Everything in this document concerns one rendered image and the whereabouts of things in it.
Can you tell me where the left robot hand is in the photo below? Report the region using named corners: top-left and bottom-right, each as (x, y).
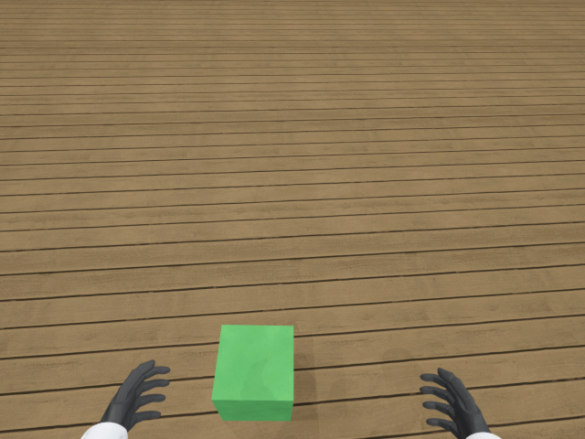
top-left (99, 359), bottom-right (170, 433)

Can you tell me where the right robot hand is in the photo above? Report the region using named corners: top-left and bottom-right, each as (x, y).
top-left (420, 368), bottom-right (491, 439)

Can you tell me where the carton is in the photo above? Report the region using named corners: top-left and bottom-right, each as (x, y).
top-left (211, 325), bottom-right (293, 421)

